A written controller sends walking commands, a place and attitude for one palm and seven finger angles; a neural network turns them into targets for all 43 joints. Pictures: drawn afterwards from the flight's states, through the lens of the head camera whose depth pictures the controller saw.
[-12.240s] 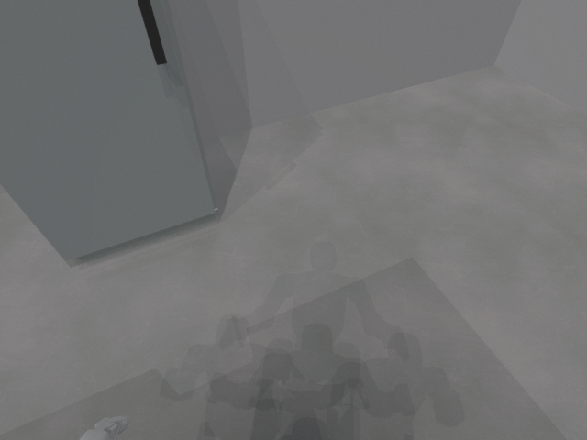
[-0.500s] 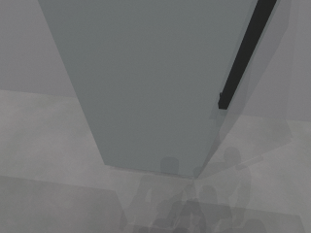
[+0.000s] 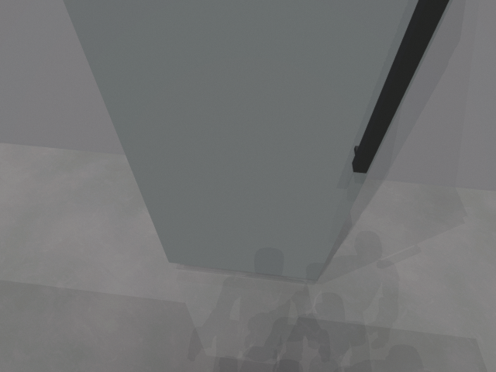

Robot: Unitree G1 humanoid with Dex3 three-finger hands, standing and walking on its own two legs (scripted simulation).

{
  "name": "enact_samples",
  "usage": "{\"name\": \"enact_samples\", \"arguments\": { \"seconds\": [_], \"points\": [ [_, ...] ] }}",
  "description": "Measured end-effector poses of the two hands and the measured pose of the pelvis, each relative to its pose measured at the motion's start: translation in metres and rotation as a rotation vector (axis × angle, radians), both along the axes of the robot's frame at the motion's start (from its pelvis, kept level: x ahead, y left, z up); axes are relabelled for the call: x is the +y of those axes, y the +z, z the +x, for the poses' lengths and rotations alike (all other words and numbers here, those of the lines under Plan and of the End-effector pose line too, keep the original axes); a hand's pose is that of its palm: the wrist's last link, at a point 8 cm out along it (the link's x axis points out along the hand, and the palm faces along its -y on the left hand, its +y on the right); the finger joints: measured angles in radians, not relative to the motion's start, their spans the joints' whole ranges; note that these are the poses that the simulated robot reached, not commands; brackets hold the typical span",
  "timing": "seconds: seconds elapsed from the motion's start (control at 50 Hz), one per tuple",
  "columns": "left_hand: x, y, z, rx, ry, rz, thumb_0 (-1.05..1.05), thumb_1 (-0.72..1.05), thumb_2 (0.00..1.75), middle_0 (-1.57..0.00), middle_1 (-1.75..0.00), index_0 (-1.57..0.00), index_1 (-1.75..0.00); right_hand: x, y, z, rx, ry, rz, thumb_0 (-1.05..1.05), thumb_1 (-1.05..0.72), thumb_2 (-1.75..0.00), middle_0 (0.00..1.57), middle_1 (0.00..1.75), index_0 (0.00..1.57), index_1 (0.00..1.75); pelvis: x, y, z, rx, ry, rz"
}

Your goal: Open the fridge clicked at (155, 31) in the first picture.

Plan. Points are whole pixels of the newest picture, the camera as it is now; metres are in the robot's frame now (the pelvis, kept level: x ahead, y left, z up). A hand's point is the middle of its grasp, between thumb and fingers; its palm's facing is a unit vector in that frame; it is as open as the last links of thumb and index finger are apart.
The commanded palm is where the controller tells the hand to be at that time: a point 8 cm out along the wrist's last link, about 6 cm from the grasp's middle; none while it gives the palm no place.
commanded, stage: raise the hand to about handle height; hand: right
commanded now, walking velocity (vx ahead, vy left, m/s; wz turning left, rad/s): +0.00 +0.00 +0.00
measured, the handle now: (398, 65) +0.54 -0.20 +0.24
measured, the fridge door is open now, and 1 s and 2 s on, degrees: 0 0 0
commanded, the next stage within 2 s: none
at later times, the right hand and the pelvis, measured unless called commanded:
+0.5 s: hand out of the picture +0.13 -0.23 -0.01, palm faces +0.25 +0.97 -0.05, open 9.3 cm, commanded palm +0.12 -0.27 +0.02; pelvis -0.05 +0.00 -0.07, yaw -2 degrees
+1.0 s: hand (456, 312) +0.21 -0.25 +0.08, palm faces +0.13 +0.99 -0.09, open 12.3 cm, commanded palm +0.17 -0.31 +0.10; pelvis -0.03 -0.02 -0.03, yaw -1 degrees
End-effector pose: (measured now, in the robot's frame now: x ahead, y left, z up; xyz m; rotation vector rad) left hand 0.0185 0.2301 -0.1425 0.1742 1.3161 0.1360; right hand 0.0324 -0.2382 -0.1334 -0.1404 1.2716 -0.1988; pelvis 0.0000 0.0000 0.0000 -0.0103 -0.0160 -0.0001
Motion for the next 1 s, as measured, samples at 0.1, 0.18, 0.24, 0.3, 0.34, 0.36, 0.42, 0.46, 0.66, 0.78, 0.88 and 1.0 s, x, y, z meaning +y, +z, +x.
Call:
{"name": "enact_samples", "arguments": {
  "seconds": [0.1,0.18,0.24,0.3,0.34,0.36,0.42,0.46,0.66,0.78,0.88,1.0],
  "points": [
    [0.012,0.019,0.041,-0.339,-0.014,0.038,0.01,0.91,0.89,-0.20,-0.30,-0.20,-0.30,-0.006,0.083,0.089,-0.613,-0.077,-0.059,0.02,-0.88,-0.89,0.21,0.32,0.20,0.32,0.001,-0.004,-0.007,0.004,-0.010,-0.005],
    [0.024,0.039,0.082,-0.576,-0.050,0.067,0.01,0.91,0.89,-0.20,-0.30,-0.20,-0.30,0.000,0.142,0.142,-1.045,-0.003,-0.031,0.02,-0.82,-0.86,0.21,0.36,0.20,0.36,0.005,-0.014,-0.018,0.057,-0.007,-0.013],
    [0.032,0.051,0.109,-0.714,-0.097,0.087,0.01,0.90,0.89,-0.20,-0.30,-0.20,-0.30,0.003,0.152,0.146,-1.267,0.069,0.025,0.01,-0.77,-0.84,0.21,0.39,0.21,0.39,0.008,-0.030,-0.026,0.110,0.004,-0.020],
    [0.038,0.054,0.130,-0.798,-0.160,0.108,0.01,0.90,0.89,-0.20,-0.30,-0.20,-0.30,0.002,0.133,0.127,-1.308,0.149,0.061,0.01,-0.70,-0.81,0.22,0.43,0.21,0.43,0.010,-0.049,-0.035,0.146,0.008,-0.023],
    [0.039,0.053,0.141,-0.828,-0.191,0.118,0.01,0.90,0.89,-0.20,-0.30,-0.20,-0.30,-0.004,0.114,0.106,-1.235,0.152,0.076,0.01,-0.66,-0.79,0.22,0.46,0.22,0.46,0.010,-0.059,-0.039,0.155,0.005,-0.022],
    [0.037,0.053,0.145,-0.838,-0.202,0.120,0.01,0.90,0.89,-0.20,-0.30,-0.20,-0.30,-0.009,0.107,0.095,-1.192,0.135,0.075,0.01,-0.64,-0.78,0.23,0.48,0.22,0.48,0.009,-0.063,-0.041,0.156,0.000,-0.019],
    [0.027,0.048,0.151,-0.851,-0.235,0.117,0.01,0.91,0.89,-0.19,-0.30,-0.20,-0.30,-0.025,0.099,0.068,-1.135,0.052,0.026,0.01,-0.56,-0.75,0.23,0.52,0.23,0.52,0.007,-0.069,-0.044,0.156,-0.019,-0.002],
    [0.016,0.042,0.151,-0.844,-0.255,0.104,0.01,0.91,0.89,-0.19,-0.30,-0.20,-0.30,-0.035,0.108,0.061,-1.178,0.013,-0.029,0.02,-0.52,-0.73,0.24,0.55,0.23,0.55,0.006,-0.071,-0.047,0.149,-0.033,0.014],
    [-0.031,0.021,0.108,-0.740,-0.195,-0.006,0.01,0.90,0.89,-0.20,-0.30,-0.21,-0.30,-0.029,0.171,0.122,-1.304,0.243,0.038,0.01,-0.28,-0.64,0.25,0.70,0.24,0.70,-0.003,-0.056,-0.053,0.105,-0.039,0.035],
    [-0.023,0.034,0.085,-0.709,-0.104,0.029,0.01,0.90,0.89,-0.20,-0.31,-0.21,-0.30,-0.055,0.177,0.134,-1.182,0.110,0.028,0.01,-0.15,-0.58,0.26,0.79,0.26,0.79,-0.010,-0.039,-0.040,0.088,-0.011,0.020],
    [-0.008,0.042,0.088,-0.691,-0.149,0.082,0.01,0.90,0.89,-0.20,-0.31,-0.21,-0.30,-0.069,0.202,0.130,-1.296,0.058,-0.069,0.01,-0.03,-0.53,0.27,0.86,0.26,0.86,-0.015,-0.034,-0.032,0.067,-0.020,0.028],
    [-0.002,0.053,0.111,-0.718,-0.168,0.114,0.01,0.90,0.89,-0.20,-0.30,-0.20,-0.30,-0.064,0.214,0.145,-1.302,0.148,-0.030,0.01,0.11,-0.47,0.27,0.95,0.27,0.95,-0.018,-0.028,-0.025,0.043,-0.026,0.028]
  ]
}}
